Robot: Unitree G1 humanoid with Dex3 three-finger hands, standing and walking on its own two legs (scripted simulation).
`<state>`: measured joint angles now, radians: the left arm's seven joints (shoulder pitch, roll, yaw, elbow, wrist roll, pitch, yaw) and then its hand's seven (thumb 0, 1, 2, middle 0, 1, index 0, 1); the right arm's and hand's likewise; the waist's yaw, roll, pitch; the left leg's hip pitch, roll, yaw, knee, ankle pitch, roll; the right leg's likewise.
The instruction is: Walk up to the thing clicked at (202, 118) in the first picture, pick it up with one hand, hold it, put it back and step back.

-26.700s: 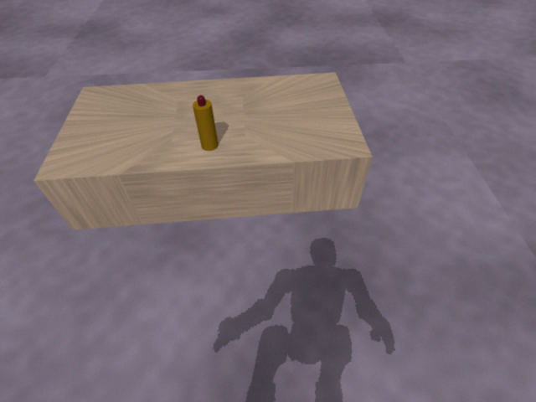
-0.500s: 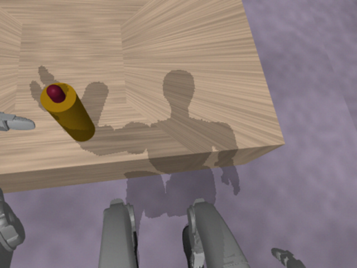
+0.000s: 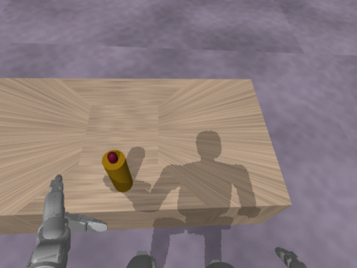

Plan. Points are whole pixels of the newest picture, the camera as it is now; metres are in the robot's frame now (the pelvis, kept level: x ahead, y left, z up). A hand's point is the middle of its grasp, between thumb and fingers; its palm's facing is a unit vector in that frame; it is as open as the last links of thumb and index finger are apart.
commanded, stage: home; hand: left
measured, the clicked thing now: (118, 170) +0.47 +0.20 -0.27
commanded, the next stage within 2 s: none
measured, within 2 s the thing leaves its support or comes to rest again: neither
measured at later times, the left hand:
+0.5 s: hand (103, 264) +0.16 +0.16 -0.05, palm faces +0.16 -0.95 -0.27, open 17.5 cm
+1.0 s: hand out of the picture +0.09 +0.23 -0.08, palm faces -0.02 -0.91 -0.40, open 17.6 cm
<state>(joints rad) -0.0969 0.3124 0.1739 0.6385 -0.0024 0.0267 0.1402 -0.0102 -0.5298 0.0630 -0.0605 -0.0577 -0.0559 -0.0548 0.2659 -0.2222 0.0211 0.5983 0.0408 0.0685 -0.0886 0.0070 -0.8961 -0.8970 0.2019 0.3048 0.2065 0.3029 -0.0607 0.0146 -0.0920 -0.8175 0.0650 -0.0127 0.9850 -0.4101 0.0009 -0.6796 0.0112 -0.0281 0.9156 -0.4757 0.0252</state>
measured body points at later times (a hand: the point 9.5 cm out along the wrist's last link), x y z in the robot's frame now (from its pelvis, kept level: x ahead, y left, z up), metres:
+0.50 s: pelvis +0.00 -0.02 +0.02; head +0.02 -0.02 +0.47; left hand +0.15 +0.21 -0.03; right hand +0.19 -0.25 -0.06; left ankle +0.04 +0.11 -0.68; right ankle -0.02 -0.14 -0.68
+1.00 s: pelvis +0.01 -0.01 +0.05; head +0.00 -0.03 +0.50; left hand +0.09 +0.28 -0.06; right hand +0.09 -0.30 -0.09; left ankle +0.04 +0.11 -0.68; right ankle -0.02 -0.14 -0.68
